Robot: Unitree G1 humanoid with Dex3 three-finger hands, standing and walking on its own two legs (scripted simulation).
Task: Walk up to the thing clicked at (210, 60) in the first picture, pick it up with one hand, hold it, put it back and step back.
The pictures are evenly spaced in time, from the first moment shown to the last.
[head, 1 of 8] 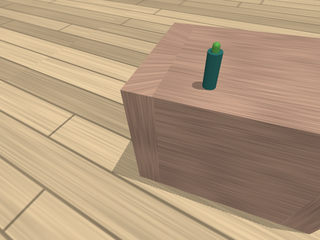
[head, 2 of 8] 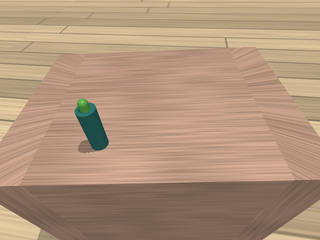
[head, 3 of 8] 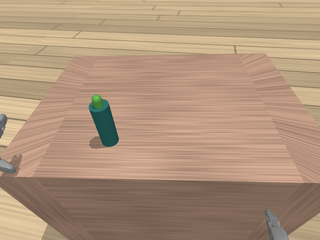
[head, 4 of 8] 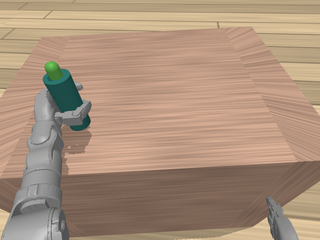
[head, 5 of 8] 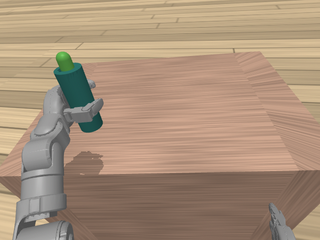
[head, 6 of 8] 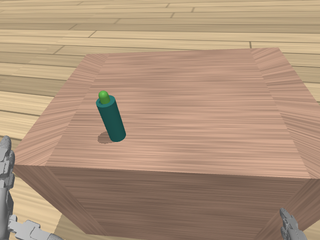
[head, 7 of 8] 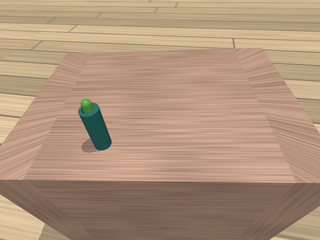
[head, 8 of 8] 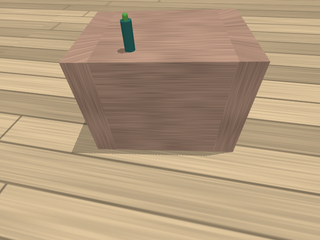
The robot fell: no
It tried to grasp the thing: yes
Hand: left
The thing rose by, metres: 0.24
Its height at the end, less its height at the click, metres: +0.00
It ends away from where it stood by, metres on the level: 0.01
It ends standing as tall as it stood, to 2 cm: yes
